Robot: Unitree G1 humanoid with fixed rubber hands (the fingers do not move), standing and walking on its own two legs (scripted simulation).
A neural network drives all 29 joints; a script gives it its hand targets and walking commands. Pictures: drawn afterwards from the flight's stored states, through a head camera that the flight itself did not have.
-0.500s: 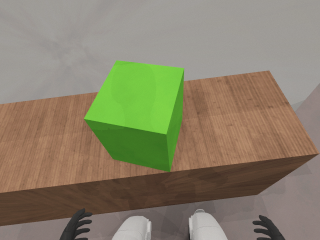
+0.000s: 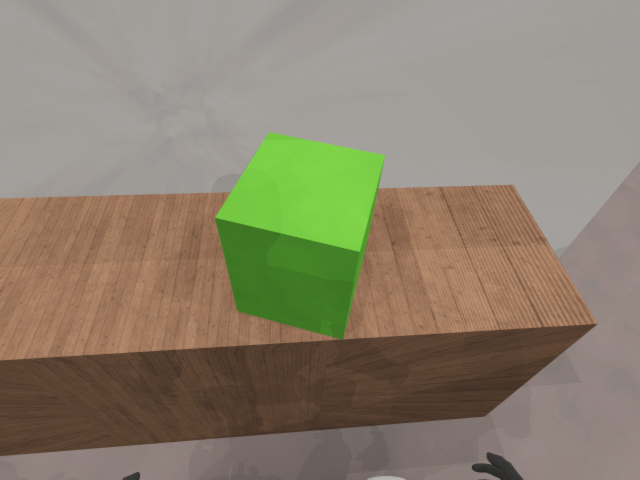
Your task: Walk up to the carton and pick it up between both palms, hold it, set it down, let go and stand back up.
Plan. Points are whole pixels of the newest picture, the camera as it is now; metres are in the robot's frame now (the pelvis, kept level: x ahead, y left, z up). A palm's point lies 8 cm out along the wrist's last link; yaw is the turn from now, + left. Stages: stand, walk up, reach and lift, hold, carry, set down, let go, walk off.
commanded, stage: walk up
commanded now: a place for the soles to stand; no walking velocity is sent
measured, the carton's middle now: (306, 238) +0.50 +0.01 -0.04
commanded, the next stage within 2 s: none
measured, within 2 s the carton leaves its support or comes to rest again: neither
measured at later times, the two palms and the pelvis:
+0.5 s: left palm out of the picture +0.08 +0.25 -0.10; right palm out of the picture +0.05 -0.25 -0.10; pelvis +0.01 +0.01 +0.01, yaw -2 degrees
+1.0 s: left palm out of the picture +0.14 +0.25 -0.09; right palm out of the picture +0.11 -0.25 -0.10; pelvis +0.04 +0.01 +0.01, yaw -3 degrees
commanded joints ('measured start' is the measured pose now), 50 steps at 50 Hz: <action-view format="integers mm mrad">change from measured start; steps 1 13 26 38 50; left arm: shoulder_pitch -43 30 62 45 26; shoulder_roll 196 133 135 144 145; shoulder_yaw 42 28 15 7 7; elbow -90 -88 -73 -75 -70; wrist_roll -14 -12 -10 -11 -17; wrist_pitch -23 -37 -39 -33 -29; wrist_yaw -10 -18 -7 -3 -3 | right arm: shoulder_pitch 106 83 111 108 75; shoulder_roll -126 -151 -155 -152 -152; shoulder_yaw -43 -43 -33 -28 -30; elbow -70 -69 -66 -80 -74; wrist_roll -1 2 6 6 5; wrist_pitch -20 -59 -61 -48 -42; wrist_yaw -4 0 -6 -14 -12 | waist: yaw -44 15 19 4 7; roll -84 -64 17 -38 -30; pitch -69 -19 -84 -108 -89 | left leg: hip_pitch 87 -57 -8 72 81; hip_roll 4 34 56 52 47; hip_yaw -53 -98 -79 -33 -18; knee -218 -355 -339 -276 -294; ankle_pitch -26 -41 201 337 308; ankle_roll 33 56 63 56 55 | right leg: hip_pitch -149 -20 70 56 53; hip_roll -235 -104 -91 -104 -96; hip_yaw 335 171 136 135 130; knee -344 -250 -167 -163 -165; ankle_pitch -356 -142 170 311 303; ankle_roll -142 -59 -54 -59 -58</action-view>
